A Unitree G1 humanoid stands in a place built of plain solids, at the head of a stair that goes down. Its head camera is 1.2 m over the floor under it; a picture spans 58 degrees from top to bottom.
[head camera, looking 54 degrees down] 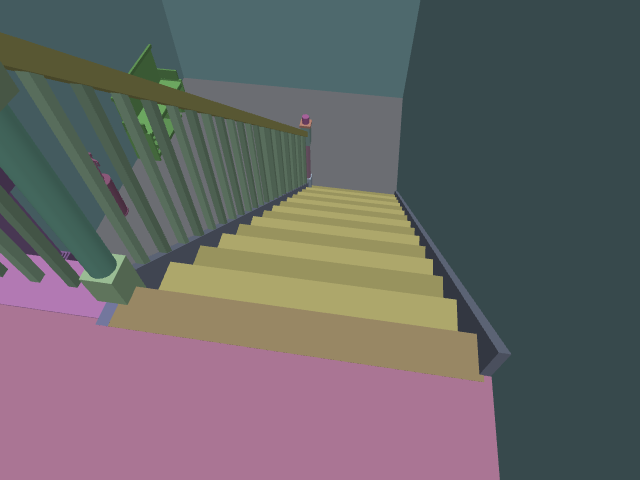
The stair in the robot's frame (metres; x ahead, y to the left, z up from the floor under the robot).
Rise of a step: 0.20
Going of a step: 0.23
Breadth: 1.09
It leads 9 degrees to the right of straight ahead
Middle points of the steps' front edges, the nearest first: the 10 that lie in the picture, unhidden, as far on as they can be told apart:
0.61 0.06 0.00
0.83 0.04 -0.20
1.06 0.01 -0.41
1.28 -0.03 -0.61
1.50 -0.06 -0.82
1.73 -0.10 -1.02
1.95 -0.13 -1.23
2.17 -0.17 -1.43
2.40 -0.20 -1.64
2.62 -0.23 -1.84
